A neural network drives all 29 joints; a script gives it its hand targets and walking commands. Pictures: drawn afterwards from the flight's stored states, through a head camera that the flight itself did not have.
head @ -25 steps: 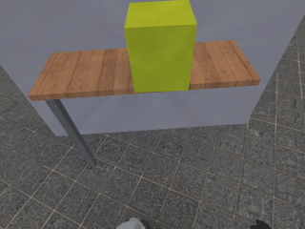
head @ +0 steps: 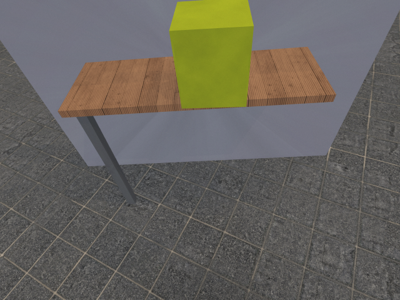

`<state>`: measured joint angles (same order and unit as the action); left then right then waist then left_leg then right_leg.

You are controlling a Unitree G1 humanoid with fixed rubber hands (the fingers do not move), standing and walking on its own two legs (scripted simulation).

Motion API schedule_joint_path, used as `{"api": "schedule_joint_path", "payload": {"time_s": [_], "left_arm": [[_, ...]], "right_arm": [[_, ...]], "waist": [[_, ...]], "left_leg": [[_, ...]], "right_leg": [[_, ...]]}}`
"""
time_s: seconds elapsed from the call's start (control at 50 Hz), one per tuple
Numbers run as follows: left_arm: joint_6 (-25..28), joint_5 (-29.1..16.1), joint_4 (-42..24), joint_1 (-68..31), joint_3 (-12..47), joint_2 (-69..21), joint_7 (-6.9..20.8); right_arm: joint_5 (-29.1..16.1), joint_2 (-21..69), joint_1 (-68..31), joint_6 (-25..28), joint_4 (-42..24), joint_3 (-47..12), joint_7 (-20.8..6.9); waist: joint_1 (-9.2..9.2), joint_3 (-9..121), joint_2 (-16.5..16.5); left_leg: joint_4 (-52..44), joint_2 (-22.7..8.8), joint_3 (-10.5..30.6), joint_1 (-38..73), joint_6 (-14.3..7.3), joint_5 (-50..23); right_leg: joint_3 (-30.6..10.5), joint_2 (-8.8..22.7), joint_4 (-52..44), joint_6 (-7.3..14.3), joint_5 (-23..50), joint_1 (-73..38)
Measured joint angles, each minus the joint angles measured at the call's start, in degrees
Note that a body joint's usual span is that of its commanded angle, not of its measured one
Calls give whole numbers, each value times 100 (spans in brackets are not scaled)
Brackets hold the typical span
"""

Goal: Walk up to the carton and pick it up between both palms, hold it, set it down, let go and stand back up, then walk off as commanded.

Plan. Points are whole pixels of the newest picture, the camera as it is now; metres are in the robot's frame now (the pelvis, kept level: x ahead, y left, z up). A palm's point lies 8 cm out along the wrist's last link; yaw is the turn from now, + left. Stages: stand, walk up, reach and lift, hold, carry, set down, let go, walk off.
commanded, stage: walk off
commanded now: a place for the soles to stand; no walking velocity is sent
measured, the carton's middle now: (212, 55) +0.80 -0.03 +0.08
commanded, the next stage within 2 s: stand in 1.14 s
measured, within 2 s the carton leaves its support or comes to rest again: neither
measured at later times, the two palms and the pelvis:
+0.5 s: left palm out of the picture +0.10 +0.32 -0.07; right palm out of the picture +0.10 -0.29 -0.12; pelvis +0.04 +0.00 +0.00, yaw +1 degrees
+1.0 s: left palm out of the picture +0.13 +0.33 -0.08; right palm out of the picture +0.14 -0.28 -0.11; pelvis +0.06 +0.01 +0.00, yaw +0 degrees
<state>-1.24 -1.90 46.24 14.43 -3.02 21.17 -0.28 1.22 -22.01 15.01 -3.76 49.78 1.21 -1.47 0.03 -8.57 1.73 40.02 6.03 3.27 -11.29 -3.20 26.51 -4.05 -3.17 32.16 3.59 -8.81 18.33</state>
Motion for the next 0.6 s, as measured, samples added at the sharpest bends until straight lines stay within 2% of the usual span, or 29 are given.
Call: {"api": "schedule_joint_path", "payload": {"time_s": [0.04,0.1,0.14,0.18,0.24,0.3,0.34,0.36,0.4,0.48,0.6], "left_arm": [[-1,0,6,-11,-1,7,3],[-7,0,116,-52,-2,-21,-2],[-9,0,171,2,-2,-2,-5],[-9,0,223,55,-3,47,-5],[-8,0,252,60,-2,125,-1],[40,0,257,61,-1,176,1],[120,0,267,62,-1,182,1],[172,0,279,60,0,179,1],[273,0,291,74,-1,147,0],[423,0,292,78,-3,145,-36],[450,0,290,78,0,143,-89]], "right_arm": [[5,-1,22,55,10,1,-8],[83,-1,91,80,33,2,28],[118,-1,89,89,21,2,48],[123,1,87,113,-65,0,52],[124,1,89,203,-237,-1,28],[133,2,90,211,-292,-1,-8],[134,3,90,210,-294,0,-17],[133,2,91,211,-294,0,-17],[100,3,88,211,-292,1,-15],[83,1,79,211,-320,1,8],[43,-1,23,228,-332,1,8]], "waist": [[2,27,6],[2,66,-22],[0,164,-19],[-5,288,-24],[-8,313,-27],[-10,315,-29],[-12,317,-32],[-7,314,-28],[-9,327,13],[-7,371,17],[-2,415,40]], "left_leg": [[-517,-87,2,207,0,-30],[-571,-111,-1,219,0,-707],[-611,-144,-3,212,0,-727],[-659,-159,-8,126,0,-728],[-660,-158,-12,34,0,-717],[-660,-156,-15,17,0,-662],[-659,-154,-19,16,2,-612],[-654,-156,-17,20,6,-585],[-467,-182,-18,-59,6,-554],[338,-192,-15,-562,6,-219],[105,-405,-7,-848,6,-262]], "right_leg": [[80,-75,64,-86,-64,29],[78,-135,976,-238,-1042,243],[74,-171,1605,-332,-1163,314],[67,-155,1847,-368,-1181,290],[63,-69,1707,-373,-1387,104],[60,33,1144,-366,-1582,-114],[58,81,486,-296,-1391,-272],[66,86,269,-232,-1025,-324],[72,54,238,-142,-857,-338],[54,141,221,-99,-1024,-338],[60,199,223,-157,-1147,-418]]}}
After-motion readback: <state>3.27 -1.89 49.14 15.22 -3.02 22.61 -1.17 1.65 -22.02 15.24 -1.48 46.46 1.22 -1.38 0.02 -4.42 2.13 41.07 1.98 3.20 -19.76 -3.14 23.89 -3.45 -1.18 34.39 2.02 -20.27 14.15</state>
